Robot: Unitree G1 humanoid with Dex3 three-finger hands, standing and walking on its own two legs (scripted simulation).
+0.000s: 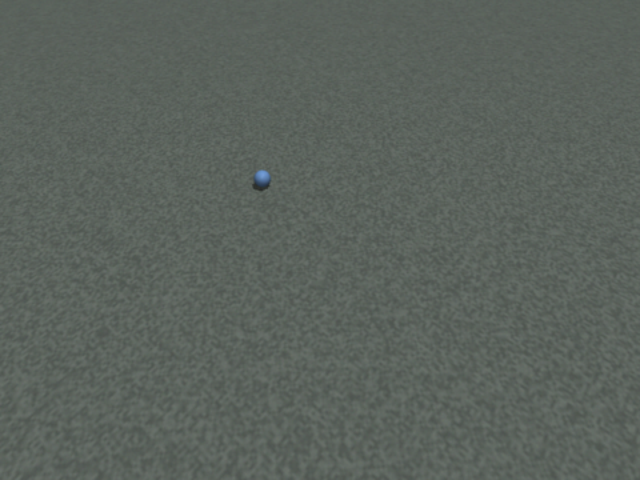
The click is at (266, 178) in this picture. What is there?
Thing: free ball
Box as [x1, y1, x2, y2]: [254, 170, 270, 186]
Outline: 257,171 254,175 254,181 256,184 260,186 265,186 270,180 269,174 264,170
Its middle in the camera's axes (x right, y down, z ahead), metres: -0.27 -0.29 +1.86
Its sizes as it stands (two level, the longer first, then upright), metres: 0.078 0.078 0.078
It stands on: the floor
